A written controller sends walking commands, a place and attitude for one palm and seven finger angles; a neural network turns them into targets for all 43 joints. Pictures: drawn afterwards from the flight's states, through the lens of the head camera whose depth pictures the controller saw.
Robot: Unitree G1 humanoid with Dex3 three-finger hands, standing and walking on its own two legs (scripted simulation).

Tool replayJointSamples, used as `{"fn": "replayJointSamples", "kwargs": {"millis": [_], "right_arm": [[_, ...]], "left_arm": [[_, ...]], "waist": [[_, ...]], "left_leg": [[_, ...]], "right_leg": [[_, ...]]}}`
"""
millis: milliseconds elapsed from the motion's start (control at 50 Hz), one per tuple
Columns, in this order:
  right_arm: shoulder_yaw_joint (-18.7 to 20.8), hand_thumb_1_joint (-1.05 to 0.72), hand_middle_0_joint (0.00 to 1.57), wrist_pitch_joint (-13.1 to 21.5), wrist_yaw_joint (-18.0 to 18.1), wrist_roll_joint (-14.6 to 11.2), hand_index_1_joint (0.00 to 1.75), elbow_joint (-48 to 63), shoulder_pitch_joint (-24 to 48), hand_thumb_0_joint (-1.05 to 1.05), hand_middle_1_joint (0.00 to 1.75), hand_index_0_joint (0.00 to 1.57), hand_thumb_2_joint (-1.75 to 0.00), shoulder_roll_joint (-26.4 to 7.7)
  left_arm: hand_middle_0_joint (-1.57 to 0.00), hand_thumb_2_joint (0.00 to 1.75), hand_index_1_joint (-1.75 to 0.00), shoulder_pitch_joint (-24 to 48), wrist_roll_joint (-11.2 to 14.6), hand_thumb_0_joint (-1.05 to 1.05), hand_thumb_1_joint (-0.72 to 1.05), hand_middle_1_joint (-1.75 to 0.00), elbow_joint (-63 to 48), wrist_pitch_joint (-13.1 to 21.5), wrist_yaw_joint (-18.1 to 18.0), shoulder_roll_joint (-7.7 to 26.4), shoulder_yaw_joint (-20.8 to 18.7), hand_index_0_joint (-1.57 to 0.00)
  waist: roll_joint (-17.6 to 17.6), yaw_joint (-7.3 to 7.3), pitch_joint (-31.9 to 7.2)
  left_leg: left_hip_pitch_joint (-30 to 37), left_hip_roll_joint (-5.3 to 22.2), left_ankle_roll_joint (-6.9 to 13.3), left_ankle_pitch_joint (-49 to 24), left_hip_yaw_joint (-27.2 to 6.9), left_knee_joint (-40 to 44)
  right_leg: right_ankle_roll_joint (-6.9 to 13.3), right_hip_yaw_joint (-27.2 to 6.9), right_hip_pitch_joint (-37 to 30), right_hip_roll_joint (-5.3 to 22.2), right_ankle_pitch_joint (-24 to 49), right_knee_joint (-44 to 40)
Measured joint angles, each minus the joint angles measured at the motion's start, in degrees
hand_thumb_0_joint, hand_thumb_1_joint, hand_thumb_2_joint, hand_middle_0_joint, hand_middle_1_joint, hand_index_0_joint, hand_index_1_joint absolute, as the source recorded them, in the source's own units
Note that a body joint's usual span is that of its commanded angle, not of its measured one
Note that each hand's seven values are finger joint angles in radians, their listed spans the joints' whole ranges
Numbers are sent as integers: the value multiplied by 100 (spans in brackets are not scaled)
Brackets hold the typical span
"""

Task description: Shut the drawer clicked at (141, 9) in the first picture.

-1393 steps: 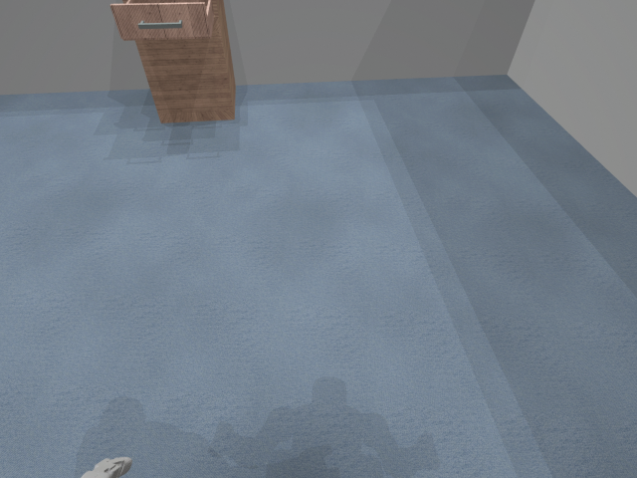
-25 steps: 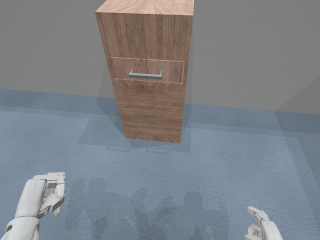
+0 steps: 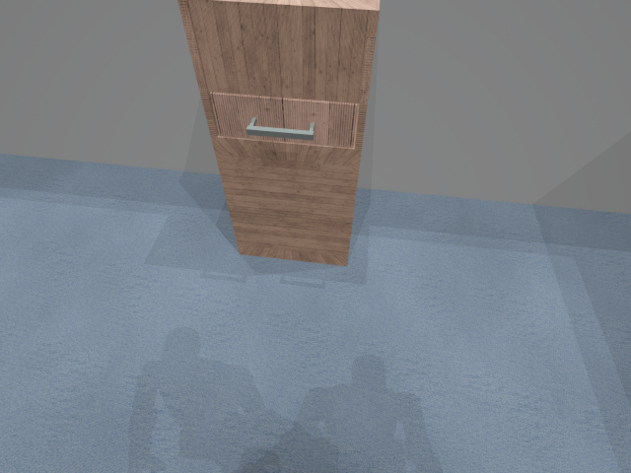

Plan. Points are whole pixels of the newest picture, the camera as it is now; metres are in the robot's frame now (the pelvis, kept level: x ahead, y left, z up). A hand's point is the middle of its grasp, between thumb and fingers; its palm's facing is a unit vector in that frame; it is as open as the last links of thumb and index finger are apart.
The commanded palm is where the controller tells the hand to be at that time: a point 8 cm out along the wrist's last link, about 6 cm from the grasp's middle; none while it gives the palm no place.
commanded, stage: let the arm hang, fingers relaxed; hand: left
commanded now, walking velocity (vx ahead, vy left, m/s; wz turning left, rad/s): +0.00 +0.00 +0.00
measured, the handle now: (281, 128) +0.93 +0.16 -0.13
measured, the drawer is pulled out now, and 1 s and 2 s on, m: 0.00 0.00 0.00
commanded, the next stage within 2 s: look to check the result in 0.50 s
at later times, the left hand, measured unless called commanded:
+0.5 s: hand out of the picture +0.05 +0.16 -0.17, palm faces -0.01 -0.98 -0.20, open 7.3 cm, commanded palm none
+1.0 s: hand out of the picture +0.03 +0.16 -0.17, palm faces +0.00 -0.98 -0.22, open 7.3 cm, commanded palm none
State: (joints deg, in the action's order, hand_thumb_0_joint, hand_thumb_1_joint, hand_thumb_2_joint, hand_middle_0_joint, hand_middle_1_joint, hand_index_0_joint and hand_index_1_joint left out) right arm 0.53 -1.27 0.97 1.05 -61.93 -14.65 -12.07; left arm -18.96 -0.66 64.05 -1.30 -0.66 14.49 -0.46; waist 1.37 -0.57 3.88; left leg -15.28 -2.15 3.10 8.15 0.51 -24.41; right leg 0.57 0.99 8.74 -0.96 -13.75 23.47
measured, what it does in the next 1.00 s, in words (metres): stands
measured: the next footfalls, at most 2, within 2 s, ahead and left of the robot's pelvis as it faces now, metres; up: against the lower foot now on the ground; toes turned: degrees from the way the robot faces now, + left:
none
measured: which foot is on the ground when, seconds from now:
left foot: down 0.00-1.00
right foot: down 0.00-1.00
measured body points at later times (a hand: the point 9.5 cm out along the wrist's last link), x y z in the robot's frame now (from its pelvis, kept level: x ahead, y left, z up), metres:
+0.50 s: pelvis +0.02 -0.02 +0.00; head +0.03 -0.02 +0.45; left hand +0.05 +0.21 -0.16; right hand +0.02 -0.26 -0.16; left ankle +0.06 +0.08 -0.74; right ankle -0.01 -0.12 -0.74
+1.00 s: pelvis +0.03 -0.02 +0.00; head +0.04 -0.03 +0.45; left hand +0.03 +0.21 -0.15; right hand +0.03 -0.26 -0.16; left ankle +0.06 +0.08 -0.74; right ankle -0.01 -0.12 -0.74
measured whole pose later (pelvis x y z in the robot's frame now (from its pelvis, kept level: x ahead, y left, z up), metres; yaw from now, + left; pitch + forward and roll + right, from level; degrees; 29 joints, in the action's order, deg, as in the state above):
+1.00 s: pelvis +0.03 -0.02 +0.00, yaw -1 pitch -2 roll +0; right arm 0.6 0.1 1.9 1.1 -65.8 -12.5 -10.5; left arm -14.1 -0.3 65.8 0.3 -1.5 10.1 -0.4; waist 0.8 0.2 3.2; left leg -11.1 -0.6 1.1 9.6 1.1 -22.1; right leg 2.3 0.0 4.8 -2.5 -14.5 20.8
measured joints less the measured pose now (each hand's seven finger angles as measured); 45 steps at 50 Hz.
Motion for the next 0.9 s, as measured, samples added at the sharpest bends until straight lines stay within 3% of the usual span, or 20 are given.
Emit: {"fn": "replayJointSamples", "kwargs": {"millis": [120,260,420,900], "right_arm": [[-1,-91,20,47,2,3,30,-153,99,1,30,20,-89,85],[8,-91,20,104,15,11,30,-251,176,1,30,20,-89,122],[17,-91,20,145,54,22,30,-320,166,0,30,20,-89,114],[5,-91,20,130,92,4,30,-383,174,1,30,20,-89,155]], "left_arm": [[-32,90,-45,199,8,0,91,-44,110,56,-31,-141,26,-33],[-22,90,-34,494,10,0,91,-33,66,135,-44,-343,49,-23],[-20,90,-30,692,13,0,91,-30,30,171,-47,-502,48,-21],[-20,90,-30,486,37,0,91,-30,178,155,-89,-427,-1,-20]], "waist": [[78,28,-84],[14,72,-165],[-82,121,-186],[-42,87,-62]], "left_leg": [[105,-12,-9,-26,61,117],[189,14,-50,-7,84,166],[269,64,-105,39,82,190],[406,153,-194,136,70,225]], "right_leg": [[3,-63,-24,19,-24,19],[33,-92,-79,-5,-53,8],[81,-100,-173,-56,-65,-66],[160,-107,-372,-147,-70,-255]]}}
